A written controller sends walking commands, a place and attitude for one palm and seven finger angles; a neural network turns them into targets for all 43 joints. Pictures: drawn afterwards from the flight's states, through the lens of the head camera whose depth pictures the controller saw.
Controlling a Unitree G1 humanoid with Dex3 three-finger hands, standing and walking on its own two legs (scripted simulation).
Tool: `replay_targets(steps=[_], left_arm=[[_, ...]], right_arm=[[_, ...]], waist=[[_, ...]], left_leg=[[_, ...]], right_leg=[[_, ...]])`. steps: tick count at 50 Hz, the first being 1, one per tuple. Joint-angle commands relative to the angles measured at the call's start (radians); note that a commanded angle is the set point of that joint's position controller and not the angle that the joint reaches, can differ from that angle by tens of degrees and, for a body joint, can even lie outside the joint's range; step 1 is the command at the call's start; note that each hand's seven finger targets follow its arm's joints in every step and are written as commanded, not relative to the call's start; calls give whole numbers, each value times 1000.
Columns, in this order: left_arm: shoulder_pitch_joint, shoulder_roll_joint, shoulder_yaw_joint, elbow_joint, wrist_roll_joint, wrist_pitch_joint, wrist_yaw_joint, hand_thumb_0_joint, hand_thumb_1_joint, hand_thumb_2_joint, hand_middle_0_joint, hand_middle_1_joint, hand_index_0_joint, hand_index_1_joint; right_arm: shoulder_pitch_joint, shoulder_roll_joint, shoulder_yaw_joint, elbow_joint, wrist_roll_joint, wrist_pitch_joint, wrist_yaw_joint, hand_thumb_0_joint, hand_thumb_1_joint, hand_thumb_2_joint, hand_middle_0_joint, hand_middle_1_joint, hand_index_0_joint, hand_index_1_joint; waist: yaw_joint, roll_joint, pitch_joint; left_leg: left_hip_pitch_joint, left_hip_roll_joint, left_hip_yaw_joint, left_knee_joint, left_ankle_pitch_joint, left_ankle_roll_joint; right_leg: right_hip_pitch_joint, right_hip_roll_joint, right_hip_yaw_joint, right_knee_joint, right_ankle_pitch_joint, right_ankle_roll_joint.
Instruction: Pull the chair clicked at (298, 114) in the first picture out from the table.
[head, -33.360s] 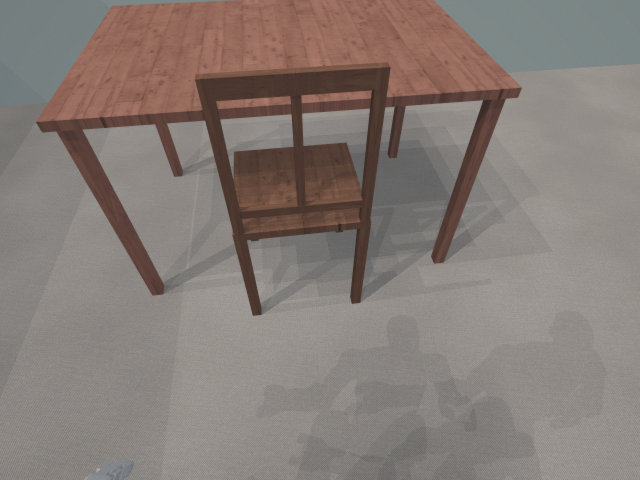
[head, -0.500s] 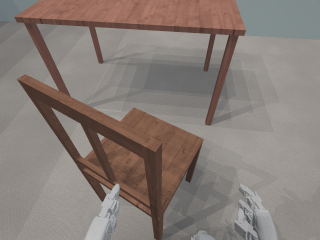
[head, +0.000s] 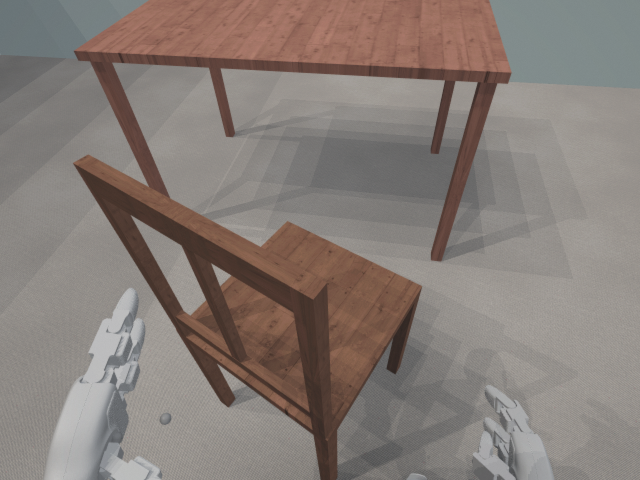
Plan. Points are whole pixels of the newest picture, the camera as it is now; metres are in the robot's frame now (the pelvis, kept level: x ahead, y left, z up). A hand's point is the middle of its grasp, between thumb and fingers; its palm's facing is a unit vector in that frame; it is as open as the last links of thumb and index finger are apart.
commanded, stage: draw the hand back to the body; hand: left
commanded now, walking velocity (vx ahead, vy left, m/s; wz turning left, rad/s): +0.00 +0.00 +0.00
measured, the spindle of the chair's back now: (220, 310) +0.36 +0.19 -0.03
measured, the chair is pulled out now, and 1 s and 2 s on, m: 0.62 0.62 0.62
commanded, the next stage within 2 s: step back with the hand held close in 1.00 s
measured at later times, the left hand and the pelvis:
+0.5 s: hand (59, 325) +0.20 +0.24 +0.20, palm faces +0.41 -0.80 -0.44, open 11.2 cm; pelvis +0.02 +0.00 +0.04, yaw -1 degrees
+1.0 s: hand (19, 294) +0.22 +0.27 +0.22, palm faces +0.46 -0.77 -0.44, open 7.5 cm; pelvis +0.03 +0.01 +0.05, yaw -1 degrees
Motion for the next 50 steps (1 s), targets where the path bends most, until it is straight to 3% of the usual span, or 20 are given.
replay_targets(steps=[1,2,5,7,14,17,18,26,28,31,33,35,37,40,43,46,50], left_arm=[[40,56,42,-178,77,18,134,0,-188,375,-50,-75,-50,-75],[30,70,56,-165,83,26,147,0,-151,393,-55,-82,-55,-82],[-33,121,109,-182,92,15,173,0,-43,445,-70,-105,-70,-105],[-71,174,161,-190,98,13,188,0,30,480,-80,-120,-80,-120],[-181,191,231,-162,96,-11,201,0,284,603,-115,-173,-115,-173],[-182,206,282,-109,91,-15,198,0,393,655,-130,-195,-130,-195],[-191,195,284,-103,89,-22,193,0,429,673,-135,-202,-135,-202],[-284,277,422,-107,77,-57,192,0,719,813,-175,-262,-175,-262],[-307,290,451,-110,74,-63,192,0,791,848,-185,-278,-185,-278],[-345,319,494,-105,68,-71,197,0,900,900,-200,-300,-200,-300],[-300,252,450,-22,66,-60,183,0,900,900,-200,-300,-200,-300],[-307,235,428,-10,63,-61,174,0,900,900,-200,-300,-200,-300],[-300,233,424,-6,64,-63,169,0,900,900,-200,-300,-200,-300],[-299,267,445,-59,68,-74,173,0,900,900,-200,-300,-200,-300],[-319,297,461,-130,75,-79,177,0,900,900,-200,-300,-200,-300],[-312,296,463,-128,77,-70,183,0,900,900,-200,-300,-200,-300],[-332,275,450,-82,75,-58,181,0,900,900,-200,-300,-200,-300]], right_arm=[[-74,-87,-43,-140,-15,-31,-23,0,-900,-900,200,300,200,300],[-85,-90,-46,-138,-14,-25,-28,0,-900,-900,200,300,200,300],[-96,-96,-41,-128,-21,-26,-34,0,-900,-900,200,300,200,300],[-113,-101,-39,-111,-20,-33,-38,0,-900,-900,200,300,200,300],[-137,-100,-27,-53,-25,-67,-32,0,-900,-900,200,300,200,300],[-151,-103,-33,-25,-26,-73,-24,0,-900,-900,200,300,200,300],[-145,-101,-32,-19,-28,-71,-21,0,-900,-900,200,300,200,300],[-163,-104,-41,24,-34,-73,-9,0,-900,-900,200,300,200,300],[-167,-102,-40,36,-34,-74,-7,0,-900,-900,200,300,200,300],[-167,-107,-46,53,-35,-74,-6,0,-900,-900,200,300,200,300],[-175,-105,-47,67,-37,-65,-2,0,-900,-900,200,300,200,300],[-179,-113,-53,69,-35,-55,5,0,-900,-900,200,300,200,300],[-189,-118,-59,69,-35,-50,7,0,-900,-900,200,300,200,300],[-186,-117,-62,64,-41,-49,10,0,-900,-900,200,300,200,300],[-192,-112,-56,61,-45,-55,9,0,-900,-900,200,300,200,300],[-189,-107,-52,67,-46,-56,10,0,-900,-900,200,300,200,300],[-189,-106,-51,73,-44,-44,10,0,-900,-900,200,300,200,300]], waist=[[-18,-19,6],[-17,-55,23],[-8,-73,32],[1,-42,39],[9,4,113],[18,-47,125],[16,-55,117],[27,-29,87],[28,23,75],[28,2,55],[24,-11,99],[22,-31,117],[24,-54,114],[31,-40,42],[37,20,4],[35,39,14],[29,32,89]], left_leg=[[-131,3,4,-277,302,0],[-122,4,4,-287,308,4],[-67,4,1,-341,299,9],[-34,6,-1,-370,308,8],[68,9,-4,-467,353,4],[92,12,-4,-492,401,4],[112,12,1,-504,415,4],[194,15,17,-554,491,4],[216,12,21,-567,512,0],[254,17,23,-570,574,-1],[249,20,26,-580,590,-2],[246,21,28,-586,569,2],[247,23,23,-590,583,4],[283,21,24,-588,633,4],[310,22,13,-589,699,-10],[325,24,13,-586,745,-20],[305,29,13,-602,714,-26]], right_leg=[[391,9,33,-184,58,-33],[406,11,35,-204,67,-35],[453,11,33,-234,53,-33],[482,12,39,-256,58,-35],[544,20,41,-331,84,-34],[584,25,44,-360,133,-36],[591,26,44,-365,144,-32],[663,28,54,-413,231,-34],[682,26,55,-428,251,-35],[699,25,52,-434,304,-35],[685,27,46,-445,310,-33],[672,28,43,-451,289,-32],[677,28,41,-455,295,-33],[712,25,42,-453,333,-32],[734,27,46,-449,359,-33],[737,28,46,-454,385,-35],[706,34,43,-459,348,-35]])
